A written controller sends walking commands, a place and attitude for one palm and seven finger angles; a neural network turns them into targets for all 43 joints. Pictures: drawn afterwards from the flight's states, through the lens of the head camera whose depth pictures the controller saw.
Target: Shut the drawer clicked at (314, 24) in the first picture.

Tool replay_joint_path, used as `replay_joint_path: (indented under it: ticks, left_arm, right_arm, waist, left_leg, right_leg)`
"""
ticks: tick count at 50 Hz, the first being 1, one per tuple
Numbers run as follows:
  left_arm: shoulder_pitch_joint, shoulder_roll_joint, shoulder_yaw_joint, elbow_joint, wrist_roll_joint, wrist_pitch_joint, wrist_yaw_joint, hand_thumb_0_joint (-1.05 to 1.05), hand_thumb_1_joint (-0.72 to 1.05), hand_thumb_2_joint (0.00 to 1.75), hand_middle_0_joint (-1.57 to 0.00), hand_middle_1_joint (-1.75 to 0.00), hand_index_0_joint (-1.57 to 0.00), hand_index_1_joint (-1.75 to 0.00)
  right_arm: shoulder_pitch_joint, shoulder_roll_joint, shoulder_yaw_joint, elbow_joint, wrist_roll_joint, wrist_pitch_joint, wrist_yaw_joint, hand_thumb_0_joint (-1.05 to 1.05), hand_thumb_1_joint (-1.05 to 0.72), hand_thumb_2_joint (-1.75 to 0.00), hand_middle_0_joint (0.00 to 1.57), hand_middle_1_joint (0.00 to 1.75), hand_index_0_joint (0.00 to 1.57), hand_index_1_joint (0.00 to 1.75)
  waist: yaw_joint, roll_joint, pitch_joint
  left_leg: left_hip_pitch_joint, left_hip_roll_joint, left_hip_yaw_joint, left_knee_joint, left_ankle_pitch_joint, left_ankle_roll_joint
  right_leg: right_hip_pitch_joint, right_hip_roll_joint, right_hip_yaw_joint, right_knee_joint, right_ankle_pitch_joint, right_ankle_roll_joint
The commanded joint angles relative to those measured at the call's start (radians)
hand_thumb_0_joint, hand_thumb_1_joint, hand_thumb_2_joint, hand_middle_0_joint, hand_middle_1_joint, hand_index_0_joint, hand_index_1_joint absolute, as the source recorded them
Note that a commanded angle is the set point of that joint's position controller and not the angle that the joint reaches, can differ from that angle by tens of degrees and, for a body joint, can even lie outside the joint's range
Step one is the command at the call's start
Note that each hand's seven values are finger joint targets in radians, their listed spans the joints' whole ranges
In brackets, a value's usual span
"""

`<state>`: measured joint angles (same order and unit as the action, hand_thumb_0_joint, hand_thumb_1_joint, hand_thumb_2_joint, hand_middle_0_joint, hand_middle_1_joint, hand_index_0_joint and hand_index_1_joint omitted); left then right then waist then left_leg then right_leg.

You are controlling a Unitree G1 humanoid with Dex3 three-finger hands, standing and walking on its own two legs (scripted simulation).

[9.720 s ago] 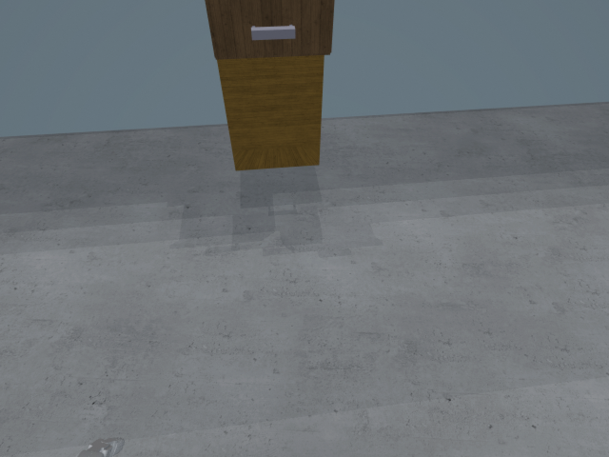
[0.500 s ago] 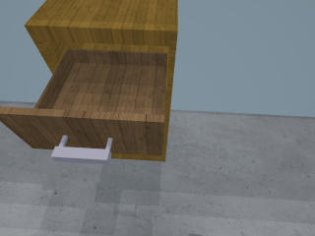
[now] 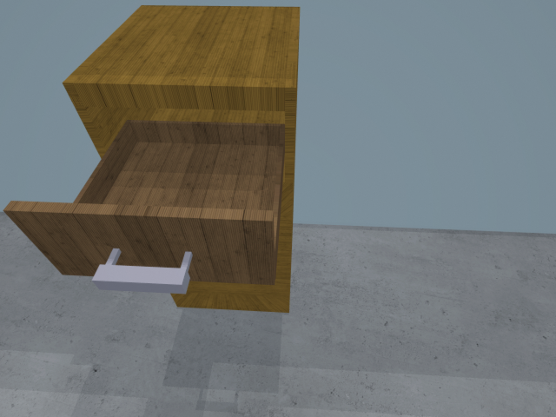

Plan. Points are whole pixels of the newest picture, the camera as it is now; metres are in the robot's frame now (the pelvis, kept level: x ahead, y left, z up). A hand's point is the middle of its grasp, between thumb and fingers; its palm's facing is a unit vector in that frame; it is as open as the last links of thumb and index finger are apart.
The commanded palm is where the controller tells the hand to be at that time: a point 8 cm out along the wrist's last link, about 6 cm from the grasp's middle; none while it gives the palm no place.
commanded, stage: look again from close up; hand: left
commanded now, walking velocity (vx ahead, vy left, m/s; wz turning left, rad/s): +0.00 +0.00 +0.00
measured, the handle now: (147, 267) +0.33 +0.23 +0.02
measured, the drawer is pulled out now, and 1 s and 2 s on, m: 0.28 0.27 0.27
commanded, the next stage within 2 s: raise the hand and make a fist in 0.52 s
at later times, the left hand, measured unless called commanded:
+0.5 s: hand out of the picture +0.00 +0.17 -0.17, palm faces +0.01 -0.99 -0.17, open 7.4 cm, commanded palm none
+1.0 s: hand (171, 408) +0.15 +0.15 -0.02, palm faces -0.01 -1.00 -0.02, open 6.4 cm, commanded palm +0.11 +0.22 -0.02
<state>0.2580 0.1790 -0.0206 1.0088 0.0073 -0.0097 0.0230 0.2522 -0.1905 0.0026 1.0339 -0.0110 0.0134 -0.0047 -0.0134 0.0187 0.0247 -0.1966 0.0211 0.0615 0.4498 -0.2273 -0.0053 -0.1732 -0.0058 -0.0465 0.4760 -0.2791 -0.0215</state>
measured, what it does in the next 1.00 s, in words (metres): lowers itself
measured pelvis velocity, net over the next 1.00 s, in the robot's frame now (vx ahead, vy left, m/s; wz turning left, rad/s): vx -0.02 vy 0.00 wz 0.02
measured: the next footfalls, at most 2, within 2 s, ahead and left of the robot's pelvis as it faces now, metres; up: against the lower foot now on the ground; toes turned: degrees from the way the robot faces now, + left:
none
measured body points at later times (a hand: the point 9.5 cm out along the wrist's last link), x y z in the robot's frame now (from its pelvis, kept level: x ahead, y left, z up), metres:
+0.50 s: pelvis +0.01 +0.01 +0.00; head +0.02 +0.01 +0.45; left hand +0.00 +0.22 -0.16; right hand +0.00 -0.20 -0.16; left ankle +0.01 +0.12 -0.74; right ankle -0.01 -0.10 -0.74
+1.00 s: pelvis -0.02 +0.00 -0.06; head +0.00 +0.01 +0.39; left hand +0.14 +0.21 -0.02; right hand +0.21 -0.24 -0.09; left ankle +0.01 +0.12 -0.74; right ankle -0.01 -0.10 -0.74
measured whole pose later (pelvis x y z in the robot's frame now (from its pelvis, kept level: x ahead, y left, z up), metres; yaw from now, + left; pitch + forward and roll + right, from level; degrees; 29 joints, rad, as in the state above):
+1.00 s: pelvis -0.02 +0.00 -0.06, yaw +1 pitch +9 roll +0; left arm 0.55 0.15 0.04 0.03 -0.17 -0.53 -0.23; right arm 0.15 -0.25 -0.06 0.53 0.01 -0.25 0.02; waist 0.01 -0.02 -0.14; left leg -0.69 0.03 0.04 0.97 -0.43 0.00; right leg -0.66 -0.02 -0.06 0.99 -0.49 -0.03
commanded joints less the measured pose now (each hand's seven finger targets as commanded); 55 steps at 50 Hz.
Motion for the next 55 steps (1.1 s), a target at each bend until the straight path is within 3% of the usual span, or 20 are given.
replay_joint_path:
  ticks: [1,15,30,31,32,33,34,35,36,37,38,40,41,43,44,46,47,49,52,55]
  left_arm:
    - [0.034,0.126,0.029,-0.025,0.0,-0.019,0.012,0.0,0.9,0.9,-0.2,-0.3,-0.2,-0.3]
    - [0.095,0.086,0.02,0.067,0.0,-0.024,0.017,0.0,0.9,0.9,-0.2,-0.3,-0.2,-0.3]
    - [0.127,0.054,0.02,0.09,0.005,-0.022,0.02,0.0,0.9,0.9,-0.2,-0.3,-0.2,-0.3]
    - [0.166,0.08,0.023,0.114,0.024,-0.045,0.056,0.0,0.9,0.9,-0.2,-0.3,-0.2,-0.3]
    - [-0.526,0.238,0.071,-1.462,-0.195,-0.246,0.037,0.0,0.9,0.9,-0.22,-0.32,-0.22,-0.32]
    - [-0.128,0.176,0.083,-1.222,-0.112,-0.193,0.092,0.0,0.9,0.9,-0.24,-0.34,-0.24,-0.34]
    - [0.167,-0.009,-0.032,-1.05,-0.127,-0.041,0.134,0.0,0.9,0.9,-0.26,-0.37,-0.26,-0.37]
    - [0.147,-0.133,-0.129,-1.067,-0.142,-0.012,0.116,0.0,0.9,0.9,-0.28,-0.39,-0.28,-0.39]
    - [0.089,-0.101,-0.126,-1.173,-0.162,-0.056,0.101,0.0,0.9,0.9,-0.3,-0.41,-0.3,-0.41]
    - [0.098,-0.057,-0.098,-1.18,-0.149,-0.1,0.092,0.0,0.9,0.9,-0.32,-0.43,-0.32,-0.43]
    - [0.149,-0.08,-0.093,-1.142,-0.148,-0.147,0.074,0.0,0.9,0.9,-0.34,-0.45,-0.34,-0.45]
    - [0.318,-0.121,-0.078,-1.035,-0.156,-0.254,0.0,0.0,0.9,0.9,-0.38,-0.5,-0.38,-0.5]
    - [0.395,-0.109,-0.038,-0.985,-0.172,-0.319,-0.054,0.0,0.9,0.9,-0.4,-0.52,-0.4,-0.52]
    - [0.46,-0.047,0.057,-0.949,-0.199,-0.468,-0.174,0.0,0.9,0.9,-0.44,-0.56,-0.44,-0.56]
    - [0.487,0.045,0.156,-0.929,-0.185,-0.538,-0.222,0.0,0.9,0.9,-0.46,-0.58,-0.46,-0.58]
    - [0.367,0.1,0.155,-1.151,-0.17,-0.642,-0.277,0.0,0.9,0.9,-0.5,-0.62,-0.5,-0.62]
    - [0.377,0.112,0.174,-1.183,-0.177,-0.645,-0.282,0.0,0.9,0.9,-0.52,-0.65,-0.52,-0.65]
    - [0.303,0.122,0.193,-1.311,-0.214,-0.62,-0.268,0.0,0.9,0.9,-0.56,-0.69,-0.56,-0.69]
    - [0.246,0.085,0.164,-1.415,-0.264,-0.566,-0.251,0.0,0.9,0.9,-0.62,-0.75,-0.62,-0.75]
    - [0.17,0.101,0.136,-1.43,-0.261,-0.526,-0.269,0.0,0.9,0.9,-0.68,-0.82,-0.68,-0.82]
  right_arm:
    - [0.037,-0.087,-0.012,-0.019,-0.004,-0.029,-0.007,0.0,-0.9,-0.9,0.2,0.3,0.2,0.3]
    - [0.086,-0.063,0.0,0.084,0.004,-0.042,-0.019,0.0,-0.9,-0.9,0.2,0.3,0.2,0.3]
    - [0.074,-0.044,-0.004,0.094,0.005,-0.044,-0.024,0.0,-0.9,-0.9,0.2,0.3,0.2,0.3]
    - [-0.007,-0.075,-0.007,0.021,0.009,-0.054,-0.016,0.0,-0.9,-0.9,0.2,0.3,0.2,0.3]
    - [0.034,-0.252,-0.037,-0.335,0.047,-0.195,-0.056,0.0,-0.9,-0.9,0.2,0.3,0.2,0.3]
    - [-0.053,-0.155,-0.012,-0.282,0.037,-0.292,-0.085,0.0,-0.9,-0.9,0.2,0.3,0.2,0.3]
    - [-0.045,-0.114,-0.035,-0.296,0.064,-0.326,-0.078,0.0,-0.9,-0.9,0.2,0.3,0.2,0.3]
    - [0.0,-0.13,-0.023,-0.275,0.07,-0.339,-0.07,0.0,-0.9,-0.9,0.2,0.3,0.2,0.3]
    - [-0.032,-0.168,-0.037,-0.331,0.069,-0.358,-0.073,0.0,-0.9,-0.9,0.2,0.3,0.2,0.3]
    - [-0.038,-0.189,-0.045,-0.355,0.051,-0.374,-0.074,0.0,-0.9,-0.9,0.2,0.3,0.2,0.3]
    - [-0.042,-0.185,-0.048,-0.393,0.034,-0.382,-0.071,0.0,-0.9,-0.9,0.2,0.3,0.2,0.3]
    - [-0.071,-0.175,-0.065,-0.454,0.021,-0.382,-0.045,0.0,-0.9,-0.9,0.2,0.3,0.2,0.3]
    - [-0.096,-0.171,-0.072,-0.484,0.018,-0.373,-0.031,0.0,-0.9,-0.9,0.2,0.3,0.2,0.3]
    - [-0.134,-0.172,-0.088,-0.527,0.014,-0.341,0.002,0.0,-0.9,-0.9,0.2,0.3,0.2,0.3]
    - [-0.147,-0.176,-0.103,-0.545,0.017,-0.32,0.02,0.0,-0.9,-0.9,0.2,0.3,0.2,0.3]
    - [-0.161,-0.163,-0.103,-0.625,0.015,-0.312,0.031,0.0,-0.9,-0.9,0.2,0.3,0.2,0.3]
    - [-0.157,-0.152,-0.1,-0.646,0.018,-0.306,0.028,0.0,-0.9,-0.9,0.2,0.3,0.2,0.3]
    - [-0.135,-0.15,-0.094,-0.67,0.026,-0.289,0.014,0.0,-0.9,-0.9,0.2,0.3,0.2,0.3]
    - [-0.12,-0.146,-0.075,-0.696,0.039,-0.277,-0.018,0.0,-0.9,-0.9,0.2,0.3,0.2,0.3]
    - [-0.091,-0.153,-0.062,-0.679,0.043,-0.279,-0.044,0.0,-0.9,-0.9,0.2,0.3,0.2,0.3]
  waist:
    - [0.008,-0.038,0.027]
    - [0.016,-0.027,0.034]
    - [0.016,-0.02,0.059]
    - [0.038,-0.061,0.07]
    - [-0.089,0.155,-0.43]
    - [0.021,0.269,-0.451]
    - [-0.007,0.218,-0.256]
    - [-0.028,0.098,-0.125]
    - [-0.043,0.047,-0.053]
    - [-0.067,-0.054,-0.053]
    - [-0.067,-0.152,-0.028]
    - [-0.008,-0.236,-0.048]
    - [0.027,-0.27,-0.049]
    - [0.055,-0.25,-0.073]
    - [0.076,-0.149,-0.089]
    - [0.076,0.007,-0.246]
    - [0.08,0.057,-0.274]
    - [0.055,0.085,-0.298]
    - [0.002,0.063,-0.258]
    - [-0.042,0.023,-0.225]
  left_leg:
    - [0.01,0.062,-0.085,-0.093,0.036,0.02]
    - [0.024,0.076,-0.081,-0.096,0.136,0.029]
    - [0.037,0.075,-0.086,-0.105,0.14,0.036]
    - [-0.046,0.095,-0.065,0.113,0.29,0.008]
    - [0.263,-0.009,-0.065,-0.014,0.331,0.032]
    - [0.311,0.035,-0.055,-0.019,0.445,0.033]
    - [0.144,0.047,-0.08,-0.037,0.415,0.007]
    - [0.066,0.037,-0.083,-0.02,0.27,0.016]
    - [0.004,0.026,-0.096,0.011,0.125,0.023]
    - [-0.048,0.007,-0.105,0.048,0.039,0.031]
    - [-0.111,-0.003,-0.11,0.087,-0.01,0.032]
    - [-0.206,-0.011,-0.094,0.16,-0.031,0.014]
    - [-0.285,-0.014,-0.083,0.203,-0.048,0.004]
    - [-0.398,-0.025,-0.057,0.285,-0.063,-0.012]
    - [-0.409,-0.028,-0.044,0.323,-0.045,-0.019]
    - [-0.424,-0.027,-0.026,0.397,-0.014,0.007]
    - [-0.428,-0.024,-0.026,0.412,-0.018,0.013]
    - [-0.417,-0.019,-0.045,0.428,-0.054,0.021]
    - [-0.423,-0.018,-0.063,0.45,-0.111,0.033]
    - [-0.442,-0.013,-0.078,0.478,-0.137,0.04]
  right_leg:
    - [-0.056,-0.105,0.12,-0.15,0.007,-0.016]
    - [-0.015,-0.1,0.098,-0.119,0.157,-0.011]
    - [-0.036,-0.098,0.092,-0.123,0.154,-0.003]
    - [-0.046,-0.148,0.132,-0.112,0.545,0.009]
    - [0.042,-0.048,0.033,-0.002,0.433,-0.002]
    - [-0.01,-0.01,0.007,0.055,0.213,-0.02]
    - [-0.103,-0.014,-0.041,0.072,0.043,-0.003]
    - [-0.144,-0.009,-0.052,0.053,0.059,0.004]
    - [-0.18,-0.01,-0.06,0.03,0.059,0.009]
    - [-0.227,-0.004,-0.065,0.03,0.022,0.011]
    - [-0.291,0.004,-0.074,0.052,-0.028,0.014]
    - [-0.358,0.013,-0.081,0.123,-0.09,0.01]
    - [-0.388,0.013,-0.078,0.171,-0.11,0.007]
    - [-0.421,0.008,-0.056,0.254,-0.095,-0.002]
    - [-0.409,0.002,-0.038,0.292,-0.051,-0.017]
    - [-0.428,-0.006,-0.002,0.39,-0.002,-0.021]
    - [-0.438,-0.004,0.008,0.404,-0.011,-0.022]
    - [-0.463,0.007,0.013,0.402,-0.047,-0.017]
    - [-0.486,0.01,0.035,0.344,-0.112,-0.005]
    - [-0.515,0.009,0.065,0.303,-0.166,0.004]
